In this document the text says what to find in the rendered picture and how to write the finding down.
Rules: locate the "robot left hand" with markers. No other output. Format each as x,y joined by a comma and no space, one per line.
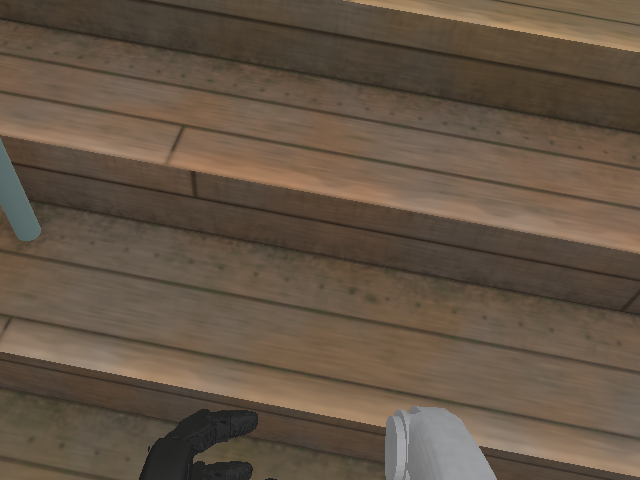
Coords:
171,457

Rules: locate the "robot right thigh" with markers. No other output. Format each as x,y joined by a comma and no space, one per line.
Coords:
430,443

